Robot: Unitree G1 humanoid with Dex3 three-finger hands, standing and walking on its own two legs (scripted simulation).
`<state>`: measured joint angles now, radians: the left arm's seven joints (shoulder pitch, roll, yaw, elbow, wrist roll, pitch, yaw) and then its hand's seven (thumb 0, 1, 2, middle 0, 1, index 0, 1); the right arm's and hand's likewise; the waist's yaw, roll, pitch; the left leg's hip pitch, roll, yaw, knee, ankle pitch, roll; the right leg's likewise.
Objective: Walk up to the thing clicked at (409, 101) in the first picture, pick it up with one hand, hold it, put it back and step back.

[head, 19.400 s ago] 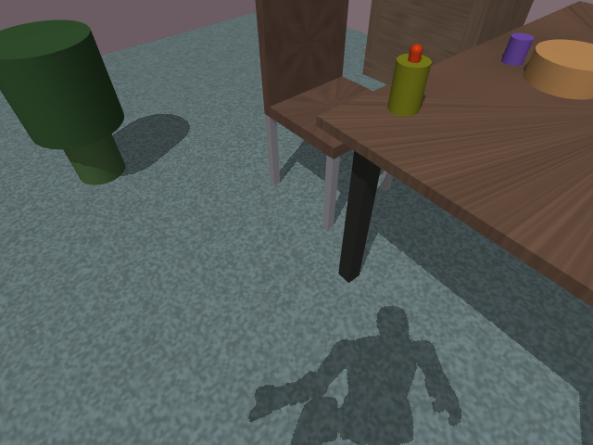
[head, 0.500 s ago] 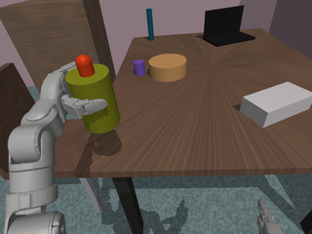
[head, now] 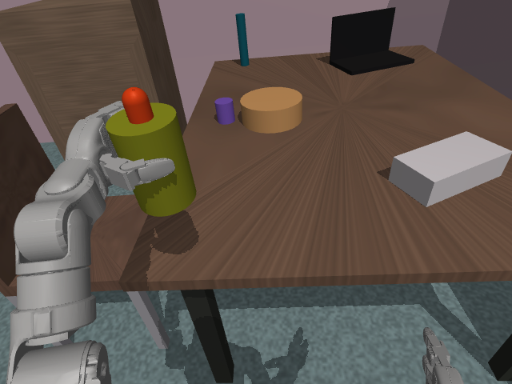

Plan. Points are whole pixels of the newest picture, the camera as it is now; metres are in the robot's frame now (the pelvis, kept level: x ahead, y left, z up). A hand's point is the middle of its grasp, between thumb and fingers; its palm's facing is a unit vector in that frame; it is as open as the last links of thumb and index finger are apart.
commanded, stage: hold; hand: left
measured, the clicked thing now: (152, 149) +0.35 +0.15 +0.28
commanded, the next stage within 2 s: crouch in 0.10 s
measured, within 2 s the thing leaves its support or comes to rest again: neither
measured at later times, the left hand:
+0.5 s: hand (150, 147) +0.38 +0.17 +0.26, palm faces +0.12 -0.99 +0.03, open 11.7 cm
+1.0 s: hand (160, 156) +0.46 +0.19 +0.20, palm faces +0.15 -0.99 +0.00, open 11.7 cm
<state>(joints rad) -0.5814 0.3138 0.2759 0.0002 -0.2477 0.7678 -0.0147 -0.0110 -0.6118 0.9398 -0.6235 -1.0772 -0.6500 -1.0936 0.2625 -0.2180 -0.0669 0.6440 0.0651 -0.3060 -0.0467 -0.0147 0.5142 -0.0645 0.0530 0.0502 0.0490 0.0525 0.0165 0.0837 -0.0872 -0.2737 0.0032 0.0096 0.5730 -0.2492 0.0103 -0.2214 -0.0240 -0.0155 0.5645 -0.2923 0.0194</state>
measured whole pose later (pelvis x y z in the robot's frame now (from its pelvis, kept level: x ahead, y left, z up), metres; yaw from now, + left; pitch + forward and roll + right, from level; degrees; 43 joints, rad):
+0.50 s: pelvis -0.01 +0.00 +0.00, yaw +0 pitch -2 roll +0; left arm -0.70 0.31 0.27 0.25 -0.23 0.70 0.01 -0.01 -0.61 0.93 -0.63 -1.06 -0.66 -1.08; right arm 0.25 -0.21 -0.05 0.68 0.05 -0.33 -0.06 -0.01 0.56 -0.05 0.05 0.05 0.05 0.05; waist 0.01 0.07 -0.09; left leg -0.29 0.00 0.01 0.56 -0.23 0.01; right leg -0.25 -0.03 -0.01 0.57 -0.28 0.02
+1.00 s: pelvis +0.00 +0.00 +0.00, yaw -1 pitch +3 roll -1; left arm -0.82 0.41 0.28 0.78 -0.15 0.20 -0.02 -0.01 -0.61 0.93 -0.63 -1.06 -0.66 -1.08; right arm 0.24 -0.22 -0.04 0.63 0.03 -0.35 -0.07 -0.02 0.56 -0.05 0.06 0.05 0.05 0.05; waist -0.07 0.03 -0.07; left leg -0.40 0.02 0.03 0.59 -0.25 0.01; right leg -0.34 -0.01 0.00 0.56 -0.27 0.02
